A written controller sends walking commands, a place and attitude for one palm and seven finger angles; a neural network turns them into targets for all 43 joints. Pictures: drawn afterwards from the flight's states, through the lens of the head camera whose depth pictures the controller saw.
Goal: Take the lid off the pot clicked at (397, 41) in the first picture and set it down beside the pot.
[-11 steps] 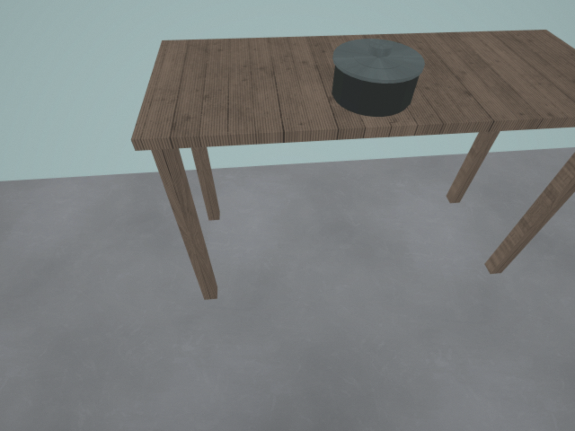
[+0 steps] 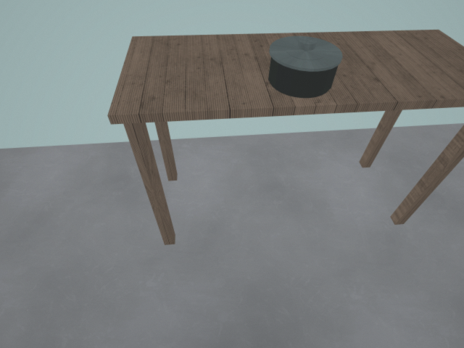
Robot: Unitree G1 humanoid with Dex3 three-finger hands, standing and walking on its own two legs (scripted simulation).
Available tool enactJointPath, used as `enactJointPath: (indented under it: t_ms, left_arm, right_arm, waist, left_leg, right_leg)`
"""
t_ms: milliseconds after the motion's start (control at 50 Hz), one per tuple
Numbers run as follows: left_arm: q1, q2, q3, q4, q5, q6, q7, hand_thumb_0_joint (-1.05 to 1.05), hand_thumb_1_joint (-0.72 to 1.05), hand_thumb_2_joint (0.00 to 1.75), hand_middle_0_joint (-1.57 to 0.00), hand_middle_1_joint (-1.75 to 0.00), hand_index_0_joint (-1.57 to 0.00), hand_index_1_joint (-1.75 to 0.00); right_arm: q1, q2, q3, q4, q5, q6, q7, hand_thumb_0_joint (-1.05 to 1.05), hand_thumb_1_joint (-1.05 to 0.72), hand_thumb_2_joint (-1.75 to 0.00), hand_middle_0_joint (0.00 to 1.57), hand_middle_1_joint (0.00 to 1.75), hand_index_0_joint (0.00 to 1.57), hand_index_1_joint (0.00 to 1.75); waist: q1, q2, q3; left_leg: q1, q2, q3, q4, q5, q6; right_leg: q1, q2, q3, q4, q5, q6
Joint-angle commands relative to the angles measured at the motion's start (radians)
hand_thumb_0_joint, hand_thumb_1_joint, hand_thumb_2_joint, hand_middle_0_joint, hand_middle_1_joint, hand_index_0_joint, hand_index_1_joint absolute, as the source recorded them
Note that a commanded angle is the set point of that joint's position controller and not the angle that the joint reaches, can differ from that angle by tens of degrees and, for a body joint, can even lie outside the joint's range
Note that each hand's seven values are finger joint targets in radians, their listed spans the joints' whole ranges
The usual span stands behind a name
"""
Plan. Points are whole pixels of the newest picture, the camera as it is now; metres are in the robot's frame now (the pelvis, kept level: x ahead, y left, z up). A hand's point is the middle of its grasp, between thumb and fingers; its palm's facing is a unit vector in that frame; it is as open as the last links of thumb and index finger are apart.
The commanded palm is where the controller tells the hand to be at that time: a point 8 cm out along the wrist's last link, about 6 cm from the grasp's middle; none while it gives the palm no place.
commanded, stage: look at it before walking up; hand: left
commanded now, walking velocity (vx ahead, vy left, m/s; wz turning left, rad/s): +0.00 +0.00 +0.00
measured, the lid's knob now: (307, 43) +0.88 -0.16 +0.13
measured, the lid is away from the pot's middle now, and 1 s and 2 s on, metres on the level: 0.00 0.00 0.00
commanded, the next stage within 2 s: walk to a spot facing it in 0.42 s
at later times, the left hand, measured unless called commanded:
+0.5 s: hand out of the picture +0.05 +0.23 -0.16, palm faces -0.02 -0.95 -0.30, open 7.4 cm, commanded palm none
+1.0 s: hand out of the picture +0.06 +0.17 -0.17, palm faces -0.14 -0.95 -0.29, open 7.4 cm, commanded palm none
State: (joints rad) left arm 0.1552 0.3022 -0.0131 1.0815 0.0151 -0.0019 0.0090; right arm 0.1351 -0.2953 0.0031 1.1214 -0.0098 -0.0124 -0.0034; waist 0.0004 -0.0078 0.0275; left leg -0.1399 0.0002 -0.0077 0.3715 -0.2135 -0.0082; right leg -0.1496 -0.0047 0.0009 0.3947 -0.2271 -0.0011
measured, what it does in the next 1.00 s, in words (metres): stands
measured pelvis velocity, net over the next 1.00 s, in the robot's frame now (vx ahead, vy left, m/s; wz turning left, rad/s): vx -0.01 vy -0.03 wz -0.20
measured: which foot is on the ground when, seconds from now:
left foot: down 0.00-0.92, up 0.94-1.00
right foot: down 0.00-1.00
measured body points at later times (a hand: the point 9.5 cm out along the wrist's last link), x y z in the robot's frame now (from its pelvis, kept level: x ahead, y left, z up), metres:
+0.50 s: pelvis +0.01 +0.00 +0.00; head +0.01 +0.01 +0.45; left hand +0.06 +0.28 -0.14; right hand +0.07 -0.27 -0.14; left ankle -0.01 +0.12 -0.75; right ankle -0.01 -0.12 -0.75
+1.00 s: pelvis -0.01 -0.03 -0.02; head +0.01 -0.06 +0.43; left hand +0.06 +0.22 -0.15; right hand +0.00 -0.29 -0.18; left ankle -0.02 +0.12 -0.71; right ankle -0.01 -0.10 -0.75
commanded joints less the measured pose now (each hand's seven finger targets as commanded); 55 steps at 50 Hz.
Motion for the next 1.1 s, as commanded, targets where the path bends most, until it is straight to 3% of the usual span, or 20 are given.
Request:
enactJointPath:
  t_ms: [0, 380, 540, 580, 600, 720, 740, 780, 800, 840, 860, 880, 900, 920, 940, 960, 980, 1020, 1080]
  left_arm:
    - [-0.016, 0.188, 0.042, -0.054, -0.005, -0.023, 0.01, 0.0, 0.9, 0.9, -0.2, -0.3, -0.2, -0.3]
    - [0.002, 0.176, 0.042, -0.044, -0.004, -0.023, 0.012, 0.0, 0.9, 0.9, -0.2, -0.3, -0.2, -0.3]
    - [0.002, 0.169, 0.045, -0.043, -0.003, -0.018, 0.011, 0.0, 0.9, 0.9, -0.2, -0.3, -0.2, -0.3]
    - [0.037, 0.107, 0.039, -0.043, -0.005, 0.002, 0.013, 0.0, 0.9, 0.9, -0.2, -0.3, -0.2, -0.3]
    - [0.045, 0.105, 0.042, -0.048, -0.005, 0.008, 0.013, 0.0, 0.9, 0.9, -0.2, -0.3, -0.2, -0.3]
    - [0.065, 0.098, 0.07, -0.119, 0.001, 0.033, -0.001, 0.0, 0.9, 0.9, -0.2, -0.3, -0.2, -0.3]
    - [0.07, 0.089, 0.073, -0.13, 0.001, 0.035, -0.004, 0.0, 0.9, 0.9, -0.2, -0.3, -0.2, -0.3]
    - [0.08, 0.066, 0.078, -0.149, 0.003, 0.043, -0.01, 0.0, 0.9, 0.9, -0.2, -0.3, -0.2, -0.3]
    - [0.081, 0.053, 0.081, -0.16, 0.003, 0.046, -0.012, 0.0, 0.9, 0.9, -0.2, -0.3, -0.2, -0.3]
    - [0.109, 0.045, 0.089, -0.17, 0.002, 0.047, -0.018, 0.0, 0.9, 0.9, -0.2, -0.3, -0.2, -0.3]
    - [0.162, 0.044, 0.094, -0.164, 0.004, 0.044, -0.021, 0.0, 0.9, 0.9, -0.2, -0.3, -0.2, -0.3]
    - [0.226, 0.054, 0.101, -0.147, 0.009, 0.037, -0.021, 0.0, 0.9, 0.9, -0.2, -0.3, -0.2, -0.3]
    - [0.257, 0.147, 0.119, -0.145, 0.021, 0.021, -0.008, 0.0, 0.9, 0.9, -0.2, -0.3, -0.2, -0.3]
    - [0.268, 0.2, 0.124, -0.154, 0.01, 0.02, 0.005, 0.0, 0.9, 0.9, -0.2, -0.3, -0.2, -0.3]
    - [0.25, 0.169, 0.123, -0.159, 0.002, 0.022, 0.015, 0.0, 0.9, 0.9, -0.2, -0.3, -0.2, -0.3]
    - [0.201, 0.141, 0.123, -0.177, 0.001, 0.021, 0.019, 0.0, 0.9, 0.9, -0.2, -0.3, -0.2, -0.3]
    - [0.156, 0.12, 0.118, -0.19, 0.0, 0.019, 0.016, 0.0, 0.9, 0.9, -0.2, -0.3, -0.2, -0.3]
    - [0.141, 0.095, 0.113, -0.209, -0.003, 0.009, 0.011, 0.0, 0.9, 0.9, -0.2, -0.3, -0.2, -0.3]
    - [0.177, 0.099, 0.117, -0.209, -0.003, 0.005, 0.011, 0.0, 0.9, 0.9, -0.2, -0.3, -0.2, -0.3]
  right_arm:
    - [-0.026, -0.183, -0.03, -0.055, 0.002, -0.022, -0.014, 0.0, -0.9, -0.9, 0.2, 0.3, 0.2, 0.3]
    - [-0.015, -0.177, -0.029, -0.049, 0.003, -0.024, -0.017, 0.0, -0.9, -0.9, 0.2, 0.3, 0.2, 0.3]
    - [-0.003, -0.172, -0.03, -0.044, 0.001, -0.022, -0.02, 0.0, -0.9, -0.9, 0.2, 0.3, 0.2, 0.3]
    - [0.037, -0.096, -0.021, -0.042, 0.0, -0.011, -0.024, 0.0, -0.9, -0.9, 0.2, 0.3, 0.2, 0.3]
    - [0.053, -0.091, -0.024, -0.047, 0.001, -0.005, -0.028, 0.0, -0.9, -0.9, 0.2, 0.3, 0.2, 0.3]
    - [0.068, -0.131, -0.065, -0.122, -0.003, 0.009, -0.037, 0.0, -0.9, -0.9, 0.2, 0.3, 0.2, 0.3]
    - [0.065, -0.136, -0.072, -0.133, -0.003, 0.01, -0.038, 0.0, -0.9, -0.9, 0.2, 0.3, 0.2, 0.3]
    - [0.062, -0.144, -0.082, -0.154, -0.005, 0.008, -0.036, 0.0, -0.9, -0.9, 0.2, 0.3, 0.2, 0.3]
    - [0.056, -0.141, -0.086, -0.164, -0.007, 0.007, -0.035, 0.0, -0.9, -0.9, 0.2, 0.3, 0.2, 0.3]
    - [0.022, -0.132, -0.09, -0.188, -0.01, 0.007, -0.034, 0.0, -0.9, -0.9, 0.2, 0.3, 0.2, 0.3]
    - [0.0, -0.131, -0.091, -0.199, -0.01, 0.01, -0.032, 0.0, -0.9, -0.9, 0.2, 0.3, 0.2, 0.3]
    - [-0.022, -0.12, -0.092, -0.206, -0.007, 0.015, -0.031, 0.0, -0.9, -0.9, 0.2, 0.3, 0.2, 0.3]
    - [0.002, -0.052, -0.081, -0.228, 0.0, 0.025, -0.026, 0.0, -0.9, -0.9, 0.2, 0.3, 0.2, 0.3]
    - [-0.033, -0.019, -0.071, -0.263, -0.001, 0.032, -0.024, 0.0, -0.9, -0.9, 0.2, 0.3, 0.2, 0.3]
    - [-0.019, -0.046, -0.08, -0.252, -0.001, 0.038, -0.027, 0.0, -0.9, -0.9, 0.2, 0.3, 0.2, 0.3]
    - [-0.016, -0.043, -0.085, -0.243, -0.001, 0.039, -0.024, 0.0, -0.9, -0.9, 0.2, 0.3, 0.2, 0.3]
    - [-0.019, -0.045, -0.085, -0.234, -0.002, 0.036, -0.021, 0.0, -0.9, -0.9, 0.2, 0.3, 0.2, 0.3]
    - [-0.007, -0.036, -0.084, -0.229, -0.008, 0.034, -0.018, 0.0, -0.9, -0.9, 0.2, 0.3, 0.2, 0.3]
    - [-0.007, -0.019, -0.083, -0.233, -0.007, 0.038, -0.018, 0.0, -0.9, -0.9, 0.2, 0.3, 0.2, 0.3]
  waist:
    - [0.002, 0.013, -0.05]
    - [0.001, 0.003, -0.058]
    - [0.0, 0.013, -0.025]
    - [-0.003, 0.008, -0.025]
    - [-0.005, 0.001, -0.027]
    - [-0.005, 0.071, -0.03]
    - [-0.001, 0.091, -0.025]
    - [0.003, 0.16, -0.006]
    - [0.005, 0.186, 0.004]
    - [0.028, 0.187, 0.017]
    - [0.056, 0.15, -0.003]
    - [0.092, 0.069, -0.012]
    - [0.091, -0.251, -0.011]
    - [0.092, -0.334, 0.016]
    - [0.071, -0.226, -0.002]
    - [0.054, -0.206, 0.02]
    - [0.034, -0.133, 0.035]
    - [0.023, -0.074, 0.001]
    - [0.03, -0.069, -0.057]
  left_leg:
    - [0.01, 0.11, -0.09, -0.05, 0.174, 0.031]
    - [0.034, 0.113, -0.09, -0.06, 0.223, 0.031]
    - [0.034, 0.117, -0.076, -0.061, 0.191, 0.027]
    - [0.04, 0.119, -0.043, -0.023, 0.187, 0.017]
    - [0.04, 0.123, -0.031, -0.006, 0.182, 0.015]
    - [0.05, 0.202, -0.04, 0.017, 0.156, 0.055]
    - [0.049, 0.232, -0.053, 0.007, 0.154, 0.073]
    - [0.026, 0.309, -0.087, -0.023, 0.208, 0.133]
    - [0.016, 0.34, -0.085, -0.033, 0.248, 0.161]
    - [-0.049, 0.352, -0.034, 0.009, 0.266, 0.157]
    - [-0.08, 0.327, 0.01, 0.078, 0.226, 0.127]
    - [-0.141, 0.265, 0.075, 0.228, 0.131, 0.07]
    - [-0.312, 0.111, 0.165, 0.489, -0.195, -0.014]
    - [-0.422, 0.03, 0.082, 0.683, -0.399, -0.037]
    - [-0.407, 0.049, -0.018, 0.748, -0.338, -0.023]
    - [-0.423, 0.069, -0.027, 0.77, -0.279, -0.021]
    - [-0.425, 0.078, -0.038, 0.793, -0.219, -0.027]
    - [-0.408, 0.077, -0.034, 0.773, -0.154, -0.043]
    - [-0.406, 0.063, -0.029, 0.735, -0.123, -0.057]
  right_leg:
    - [0.009, -0.112, 0.097, -0.067, 0.158, -0.022]
    - [0.027, -0.113, 0.086, -0.07, 0.202, -0.017]
    - [-0.001, -0.104, 0.104, -0.076, 0.192, -0.02]
    - [-0.035, -0.103, 0.115, -0.04, 0.224, -0.016]
    - [-0.047, -0.096, 0.125, -0.019, 0.239, -0.016]
    - [-0.171, -0.03, 0.11, 0.154, 0.18, -0.013]
    - [-0.196, -0.012, 0.093, 0.202, 0.121, -0.008]
    - [-0.238, 0.013, 0.043, 0.351, -0.141, 0.006]
    - [-0.252, 0.004, 0.021, 0.408, -0.237, 0.01]
    - [-0.194, -0.033, 0.023, 0.389, -0.244, 0.005]
    - [-0.128, -0.032, 0.011, 0.313, -0.172, 0.002]
    - [-0.037, -0.037, 0.031, 0.154, -0.018, -0.002]
    - [0.026, -0.2, 0.327, -0.06, 0.138, -0.051]
    - [-0.022, -0.354, 0.584, -0.138, 0.327, -0.138]
    - [-0.023, -0.317, 0.524, -0.132, 0.253, -0.157]
    - [-0.054, -0.279, 0.489, -0.137, 0.191, -0.143]
    - [-0.067, -0.245, 0.462, -0.115, 0.172, -0.152]
    - [-0.049, -0.21, 0.408, -0.097, 0.209, -0.166]
    - [0.01, -0.177, 0.387, -0.076, 0.256, -0.156]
